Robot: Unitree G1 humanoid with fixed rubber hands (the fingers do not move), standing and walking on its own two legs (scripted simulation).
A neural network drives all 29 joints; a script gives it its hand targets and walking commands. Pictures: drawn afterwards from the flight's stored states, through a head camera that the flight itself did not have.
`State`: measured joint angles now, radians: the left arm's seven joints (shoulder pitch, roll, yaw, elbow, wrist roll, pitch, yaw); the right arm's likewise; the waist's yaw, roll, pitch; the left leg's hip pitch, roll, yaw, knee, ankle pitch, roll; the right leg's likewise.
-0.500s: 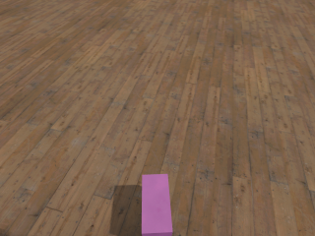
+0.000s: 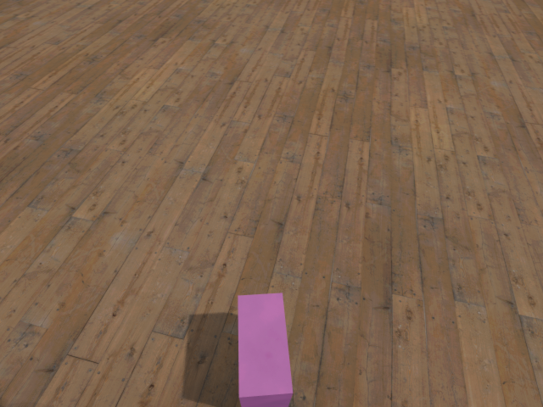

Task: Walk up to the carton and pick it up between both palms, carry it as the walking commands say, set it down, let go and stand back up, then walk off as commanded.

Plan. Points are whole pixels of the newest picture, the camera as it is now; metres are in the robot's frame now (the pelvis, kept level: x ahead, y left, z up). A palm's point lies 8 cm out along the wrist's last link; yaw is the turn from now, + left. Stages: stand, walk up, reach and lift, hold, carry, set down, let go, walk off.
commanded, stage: reach and lift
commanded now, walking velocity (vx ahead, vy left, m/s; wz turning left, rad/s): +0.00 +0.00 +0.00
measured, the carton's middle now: (262, 354) +0.40 +0.01 -0.63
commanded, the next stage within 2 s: none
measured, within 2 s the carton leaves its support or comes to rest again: neither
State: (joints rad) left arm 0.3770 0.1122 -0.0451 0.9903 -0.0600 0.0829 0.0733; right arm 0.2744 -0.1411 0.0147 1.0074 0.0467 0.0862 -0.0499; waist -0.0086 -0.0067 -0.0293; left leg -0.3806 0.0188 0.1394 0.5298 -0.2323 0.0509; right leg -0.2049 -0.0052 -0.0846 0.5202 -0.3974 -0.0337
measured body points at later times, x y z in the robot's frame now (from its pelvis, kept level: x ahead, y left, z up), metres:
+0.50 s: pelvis -0.06 +0.01 -0.04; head +0.09 +0.00 +0.39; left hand +0.14 +0.21 -0.18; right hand +0.13 -0.20 -0.19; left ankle +0.03 +0.13 -0.73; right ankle -0.08 -0.10 -0.73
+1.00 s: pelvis -0.10 +0.03 -0.09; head +0.11 +0.01 +0.31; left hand +0.28 +0.18 -0.21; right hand +0.28 -0.17 -0.21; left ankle +0.02 +0.13 -0.73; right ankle -0.08 -0.10 -0.73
